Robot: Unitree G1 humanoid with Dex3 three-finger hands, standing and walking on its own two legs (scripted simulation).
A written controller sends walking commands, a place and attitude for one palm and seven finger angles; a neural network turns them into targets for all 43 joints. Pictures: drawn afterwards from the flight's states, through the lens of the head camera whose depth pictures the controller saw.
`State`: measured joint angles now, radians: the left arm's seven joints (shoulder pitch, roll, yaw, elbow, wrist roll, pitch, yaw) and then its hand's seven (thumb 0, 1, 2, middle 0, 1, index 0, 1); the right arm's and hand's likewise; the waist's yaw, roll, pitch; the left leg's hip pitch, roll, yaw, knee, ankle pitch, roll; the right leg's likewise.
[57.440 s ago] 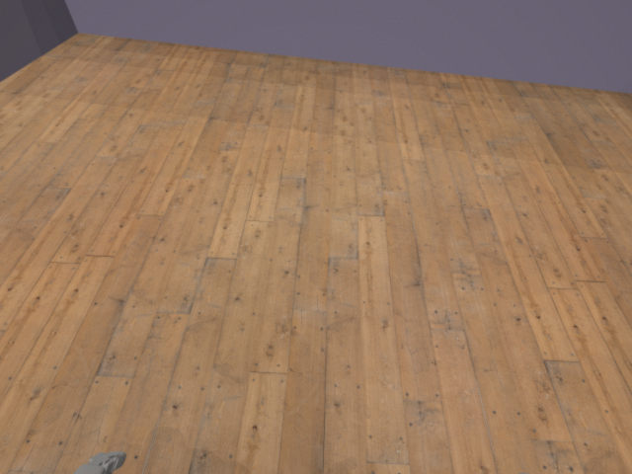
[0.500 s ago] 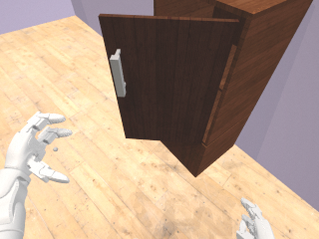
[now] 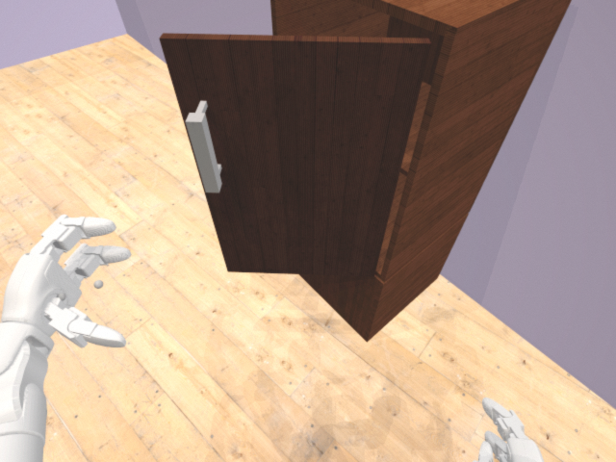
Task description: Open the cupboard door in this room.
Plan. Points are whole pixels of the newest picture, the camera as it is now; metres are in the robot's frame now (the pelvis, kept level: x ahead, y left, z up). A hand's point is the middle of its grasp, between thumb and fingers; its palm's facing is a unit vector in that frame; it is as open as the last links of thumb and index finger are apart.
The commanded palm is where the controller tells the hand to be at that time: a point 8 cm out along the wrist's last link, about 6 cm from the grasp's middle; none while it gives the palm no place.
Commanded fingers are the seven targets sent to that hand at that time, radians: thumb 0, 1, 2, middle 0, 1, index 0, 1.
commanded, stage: raise the hand with hooked fingers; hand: left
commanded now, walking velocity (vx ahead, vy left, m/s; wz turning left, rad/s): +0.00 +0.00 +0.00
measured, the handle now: (208, 147) +0.58 +0.21 +0.08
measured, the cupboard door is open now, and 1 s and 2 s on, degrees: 47 47 47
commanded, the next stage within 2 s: move the hooked fingers beside the handle in 0.10 s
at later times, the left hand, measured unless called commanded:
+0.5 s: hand (114, 256) +0.33 +0.27 +0.10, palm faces +0.03 -1.00 -0.01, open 14.0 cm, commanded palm +0.31 +0.31 +0.10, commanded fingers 0.00 -0.50 0.30 -0.30 -1.20 -0.30 -1.20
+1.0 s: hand (140, 211) +0.41 +0.27 +0.10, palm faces +0.02 -1.00 -0.01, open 14.0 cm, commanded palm +0.39 +0.31 +0.09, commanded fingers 0.00 -0.50 0.30 -0.30 -1.20 -0.30 -1.20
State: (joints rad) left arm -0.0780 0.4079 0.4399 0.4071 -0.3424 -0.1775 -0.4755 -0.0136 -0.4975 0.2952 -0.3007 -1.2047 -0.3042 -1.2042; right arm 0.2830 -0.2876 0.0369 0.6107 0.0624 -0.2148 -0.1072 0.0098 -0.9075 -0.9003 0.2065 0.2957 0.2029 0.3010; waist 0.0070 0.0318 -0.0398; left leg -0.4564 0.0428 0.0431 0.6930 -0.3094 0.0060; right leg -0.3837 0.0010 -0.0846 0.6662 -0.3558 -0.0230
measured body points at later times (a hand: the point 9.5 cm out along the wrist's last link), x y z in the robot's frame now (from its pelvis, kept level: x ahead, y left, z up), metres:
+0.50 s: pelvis +0.00 +0.01 +0.00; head +0.03 +0.00 +0.45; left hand +0.32 +0.32 +0.10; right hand +0.15 -0.25 -0.09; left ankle +0.03 +0.12 -0.72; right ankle -0.01 -0.10 -0.72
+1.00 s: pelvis +0.00 +0.01 -0.01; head +0.06 +0.02 +0.44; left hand +0.40 +0.32 +0.10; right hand +0.07 -0.26 -0.11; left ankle +0.03 +0.12 -0.72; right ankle -0.01 -0.10 -0.72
